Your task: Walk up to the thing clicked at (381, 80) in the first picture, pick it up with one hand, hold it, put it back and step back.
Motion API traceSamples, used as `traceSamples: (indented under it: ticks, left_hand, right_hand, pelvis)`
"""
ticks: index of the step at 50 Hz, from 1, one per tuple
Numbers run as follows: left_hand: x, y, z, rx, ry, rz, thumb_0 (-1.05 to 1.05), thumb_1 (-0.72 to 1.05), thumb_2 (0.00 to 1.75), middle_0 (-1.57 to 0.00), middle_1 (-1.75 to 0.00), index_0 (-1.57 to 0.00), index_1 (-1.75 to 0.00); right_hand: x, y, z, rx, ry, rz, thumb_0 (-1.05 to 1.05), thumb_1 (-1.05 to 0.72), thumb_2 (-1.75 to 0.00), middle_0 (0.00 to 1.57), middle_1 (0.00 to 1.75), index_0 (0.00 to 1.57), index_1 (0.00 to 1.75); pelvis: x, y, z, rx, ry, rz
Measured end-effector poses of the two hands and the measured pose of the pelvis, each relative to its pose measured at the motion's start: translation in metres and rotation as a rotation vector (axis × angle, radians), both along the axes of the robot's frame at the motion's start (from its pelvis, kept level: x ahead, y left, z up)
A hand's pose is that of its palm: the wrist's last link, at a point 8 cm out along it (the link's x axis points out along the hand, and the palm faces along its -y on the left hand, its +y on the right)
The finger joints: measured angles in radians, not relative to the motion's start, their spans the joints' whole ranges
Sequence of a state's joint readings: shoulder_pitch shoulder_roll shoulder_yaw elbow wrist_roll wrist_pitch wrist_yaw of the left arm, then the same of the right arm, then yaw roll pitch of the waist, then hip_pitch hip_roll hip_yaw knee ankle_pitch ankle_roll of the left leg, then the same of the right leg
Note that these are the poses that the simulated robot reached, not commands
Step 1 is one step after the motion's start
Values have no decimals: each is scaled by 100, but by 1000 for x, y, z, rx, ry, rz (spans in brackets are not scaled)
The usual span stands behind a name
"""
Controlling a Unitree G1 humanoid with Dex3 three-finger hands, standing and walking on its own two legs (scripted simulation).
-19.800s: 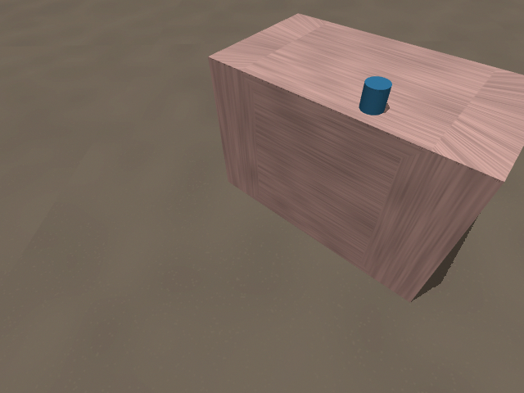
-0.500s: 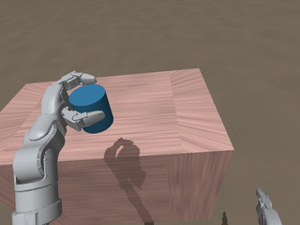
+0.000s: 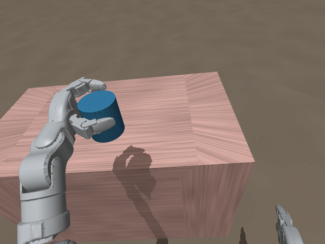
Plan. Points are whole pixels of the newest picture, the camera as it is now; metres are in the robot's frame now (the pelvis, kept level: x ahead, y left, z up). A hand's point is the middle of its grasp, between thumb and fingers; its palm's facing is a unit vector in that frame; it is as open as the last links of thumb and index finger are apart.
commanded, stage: crouch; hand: left
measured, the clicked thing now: (102, 116) +0.33 +0.15 +0.21
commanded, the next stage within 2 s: lower in 0.80 s
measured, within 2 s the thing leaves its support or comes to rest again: neither
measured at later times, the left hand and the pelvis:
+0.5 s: hand (113, 119) +0.41 +0.16 +0.14, palm faces +0.08 -1.00 +0.01, open 10.9 cm; pelvis +0.00 +0.00 +0.00, yaw -1 degrees
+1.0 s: hand (119, 120) +0.44 +0.16 +0.10, palm faces +0.07 -1.00 +0.00, open 10.9 cm; pelvis +0.00 +0.00 -0.01, yaw -2 degrees
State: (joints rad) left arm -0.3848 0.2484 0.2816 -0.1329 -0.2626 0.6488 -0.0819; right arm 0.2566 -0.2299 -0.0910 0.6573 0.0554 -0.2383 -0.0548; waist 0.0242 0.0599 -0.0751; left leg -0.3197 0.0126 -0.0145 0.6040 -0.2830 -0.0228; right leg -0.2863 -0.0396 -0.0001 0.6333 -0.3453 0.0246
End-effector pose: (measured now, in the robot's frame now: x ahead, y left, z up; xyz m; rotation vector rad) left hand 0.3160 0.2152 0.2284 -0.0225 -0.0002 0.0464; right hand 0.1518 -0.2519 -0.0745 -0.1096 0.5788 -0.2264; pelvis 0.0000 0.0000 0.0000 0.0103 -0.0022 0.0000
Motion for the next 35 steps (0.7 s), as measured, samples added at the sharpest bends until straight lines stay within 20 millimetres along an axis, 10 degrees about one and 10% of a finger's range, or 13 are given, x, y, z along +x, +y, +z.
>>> traceSamples:
  ticks: [11, 35]
  left_hand:
    - [37, -2, -56, -9, 79, 24, 2, -61, 98, -77, -111, -76, -113]
    - [83, 0, -101, 8, 3, 32, 2, -61, 98, -78, -110, -77, -112]
  right_hand:
    - [-12, -7, 5, -57, 10, -24, -2, 55, -5, 5, 5, 5, 5]
    - [-17, -5, -5, -70, 99, -48, -1, 53, -5, 6, 5, 5, 5]
  pelvis:
    - [-5, -1, -2, 0, 29, -6]
    - [1, 4, -7, -8, 102, -25]
